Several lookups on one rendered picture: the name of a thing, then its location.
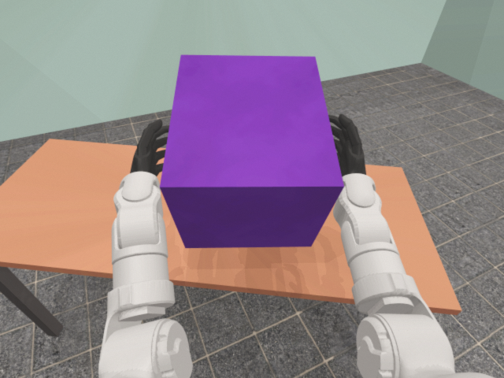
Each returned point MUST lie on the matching robot left upper arm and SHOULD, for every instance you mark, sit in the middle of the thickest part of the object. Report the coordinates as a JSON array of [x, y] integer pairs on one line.
[[156, 349]]

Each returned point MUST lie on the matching carton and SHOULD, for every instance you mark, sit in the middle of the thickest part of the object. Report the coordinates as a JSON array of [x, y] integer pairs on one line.
[[250, 159]]

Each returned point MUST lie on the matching left robot forearm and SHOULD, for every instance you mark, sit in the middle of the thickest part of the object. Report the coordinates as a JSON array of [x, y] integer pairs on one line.
[[141, 285]]

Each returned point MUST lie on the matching left robot hand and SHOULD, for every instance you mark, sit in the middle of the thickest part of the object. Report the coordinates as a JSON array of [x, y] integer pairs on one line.
[[146, 157]]

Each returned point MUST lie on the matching right robot forearm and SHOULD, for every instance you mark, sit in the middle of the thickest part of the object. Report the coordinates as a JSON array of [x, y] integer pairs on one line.
[[380, 281]]

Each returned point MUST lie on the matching robot right upper arm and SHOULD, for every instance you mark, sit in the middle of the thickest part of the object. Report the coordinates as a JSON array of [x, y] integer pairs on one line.
[[405, 346]]

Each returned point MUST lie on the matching table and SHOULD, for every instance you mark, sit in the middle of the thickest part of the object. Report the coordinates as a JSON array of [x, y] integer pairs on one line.
[[57, 212]]

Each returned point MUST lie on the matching right robot hand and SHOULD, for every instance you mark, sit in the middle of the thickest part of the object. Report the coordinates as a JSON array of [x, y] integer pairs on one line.
[[349, 147]]

